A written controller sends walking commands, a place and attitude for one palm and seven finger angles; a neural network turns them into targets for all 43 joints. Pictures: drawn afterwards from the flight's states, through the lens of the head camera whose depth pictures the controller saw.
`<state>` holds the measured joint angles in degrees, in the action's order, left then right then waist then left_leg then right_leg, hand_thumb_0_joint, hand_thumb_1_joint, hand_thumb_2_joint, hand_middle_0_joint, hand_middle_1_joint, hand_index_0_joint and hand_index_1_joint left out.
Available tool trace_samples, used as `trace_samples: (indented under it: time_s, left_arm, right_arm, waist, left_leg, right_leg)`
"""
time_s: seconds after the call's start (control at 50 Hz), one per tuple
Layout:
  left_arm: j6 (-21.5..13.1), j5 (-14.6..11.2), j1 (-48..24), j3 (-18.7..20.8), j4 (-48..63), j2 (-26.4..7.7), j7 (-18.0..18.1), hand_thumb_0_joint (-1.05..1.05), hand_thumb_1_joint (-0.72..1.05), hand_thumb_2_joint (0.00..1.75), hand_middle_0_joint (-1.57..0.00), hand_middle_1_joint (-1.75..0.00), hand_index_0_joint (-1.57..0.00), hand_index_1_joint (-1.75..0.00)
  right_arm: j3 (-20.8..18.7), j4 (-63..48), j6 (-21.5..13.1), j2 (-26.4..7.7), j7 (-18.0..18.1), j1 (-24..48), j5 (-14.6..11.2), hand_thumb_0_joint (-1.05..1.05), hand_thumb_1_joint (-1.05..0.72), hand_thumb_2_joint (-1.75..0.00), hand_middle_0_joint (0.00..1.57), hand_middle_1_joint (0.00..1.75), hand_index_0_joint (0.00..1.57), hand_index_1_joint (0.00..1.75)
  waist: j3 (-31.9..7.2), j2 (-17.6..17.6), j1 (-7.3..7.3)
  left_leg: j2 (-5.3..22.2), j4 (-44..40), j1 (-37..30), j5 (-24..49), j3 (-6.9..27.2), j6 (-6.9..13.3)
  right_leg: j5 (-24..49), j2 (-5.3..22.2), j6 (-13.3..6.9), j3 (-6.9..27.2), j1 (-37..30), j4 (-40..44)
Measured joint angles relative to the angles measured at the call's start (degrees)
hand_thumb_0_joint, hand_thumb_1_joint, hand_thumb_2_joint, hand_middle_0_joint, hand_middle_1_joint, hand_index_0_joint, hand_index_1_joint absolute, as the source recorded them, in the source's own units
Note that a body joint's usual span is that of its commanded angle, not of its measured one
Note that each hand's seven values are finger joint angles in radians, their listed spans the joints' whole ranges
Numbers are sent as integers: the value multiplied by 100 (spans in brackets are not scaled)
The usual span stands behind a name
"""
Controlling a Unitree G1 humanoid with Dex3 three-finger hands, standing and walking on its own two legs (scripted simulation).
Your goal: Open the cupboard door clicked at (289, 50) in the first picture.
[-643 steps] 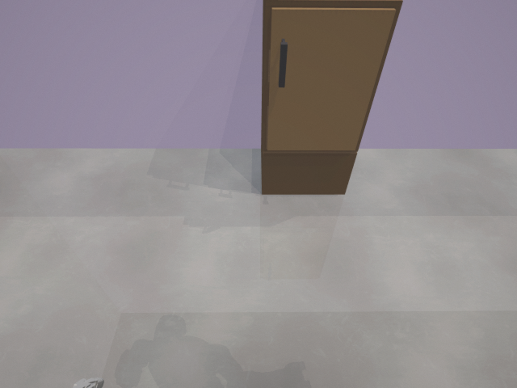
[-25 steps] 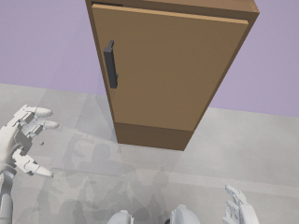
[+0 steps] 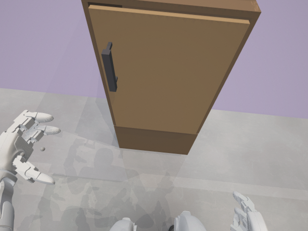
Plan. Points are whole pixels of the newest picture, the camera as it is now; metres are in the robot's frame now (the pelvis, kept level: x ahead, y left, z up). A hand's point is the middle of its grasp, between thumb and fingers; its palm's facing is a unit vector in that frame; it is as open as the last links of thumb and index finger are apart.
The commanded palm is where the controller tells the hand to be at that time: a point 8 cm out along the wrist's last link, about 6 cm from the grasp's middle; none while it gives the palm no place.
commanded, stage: move the hooked fingers beside the handle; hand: left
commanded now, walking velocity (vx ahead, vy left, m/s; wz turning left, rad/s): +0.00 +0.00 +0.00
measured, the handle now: (111, 68) +0.58 +0.17 +0.05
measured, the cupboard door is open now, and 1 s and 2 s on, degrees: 0 0 0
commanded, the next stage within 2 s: none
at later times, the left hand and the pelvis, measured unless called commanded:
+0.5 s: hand (53, 127) +0.34 +0.27 +0.06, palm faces -0.03 -1.00 -0.04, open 14.0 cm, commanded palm +0.32 +0.31 +0.06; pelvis -0.01 +0.00 +0.00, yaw +0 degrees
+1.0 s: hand (67, 101) +0.43 +0.26 +0.05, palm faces -0.05 -1.00 -0.03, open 14.0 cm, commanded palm +0.41 +0.31 +0.05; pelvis -0.01 +0.00 -0.01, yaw -1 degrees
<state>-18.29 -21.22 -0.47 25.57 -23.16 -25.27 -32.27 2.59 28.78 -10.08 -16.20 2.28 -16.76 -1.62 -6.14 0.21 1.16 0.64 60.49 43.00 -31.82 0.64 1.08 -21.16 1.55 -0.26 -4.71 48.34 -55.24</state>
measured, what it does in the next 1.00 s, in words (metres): stands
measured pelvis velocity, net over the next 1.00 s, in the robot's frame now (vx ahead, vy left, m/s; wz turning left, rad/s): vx -0.01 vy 0.00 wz -0.03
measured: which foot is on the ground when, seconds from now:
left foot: down 0.00-1.00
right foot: down 0.00-1.00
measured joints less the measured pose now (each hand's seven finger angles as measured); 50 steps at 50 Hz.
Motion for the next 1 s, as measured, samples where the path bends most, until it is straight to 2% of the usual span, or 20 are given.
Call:
trace_samples:
  time_s: [0.14, 0.28, 0.46, 0.78, 1.0]
  left_arm:
    - [18, 15, -97, -32, -89, 20, -28, -1, -50, 30, -30, -120, -30, -120]
    - [16, 152, -659, -137, -421, 21, 35, -1, -50, 30, -30, -120, -30, -120]
    - [51, 290, -1293, 2, -1029, -191, 88, -1, -50, 30, -30, -120, -30, -120]
    - [-222, 563, -2595, 203, -2384, -565, -9, -1, -50, 30, -30, -120, -30, -120]
    - [-320, 883, -3554, 262, -3281, -855, 124, -1, -50, 30, -30, -120, -30, -120]
  right_arm:
    - [20, -6, -9, -1, 19, 58, -2, 1, -90, -90, 20, 30, 20, 30]
    - [16, 97, -3, -34, 90, 93, 2, 1, -90, -90, 20, 30, 20, 30]
    - [26, 123, 164, -27, 72, 6, 4, 1, -90, -90, 20, 30, 20, 30]
    - [-17, 357, 510, -101, 55, -237, 17, 1, -90, -90, 20, 30, 20, 30]
    - [11, 377, 782, -79, 1, -302, 66, 0, -90, -90, 20, 30, 20, 30]
  waist:
    - [-18, 21, -38]
    - [1, 0, -43]
    - [-3, -35, 117]
    - [2, -89, 315]
    - [11, -102, 483]
  left_leg:
    - [-7, 34, 31, -8, 15, -9]
    - [-16, 128, 141, -14, 56, -25]
    - [15, 84, 220, 35, -19, -37]
    - [43, 195, 611, 46, -85, -15]
    - [56, 310, 910, 16, -111, 14]
  right_leg:
    - [-18, 8, -8, -12, 30, -44]
    - [-32, 24, -25, -49, 120, -126]
    - [37, -16, -39, 23, 244, -103]
    - [102, -50, -30, 88, 651, -173]
    - [117, -64, -1, 116, 941, -237]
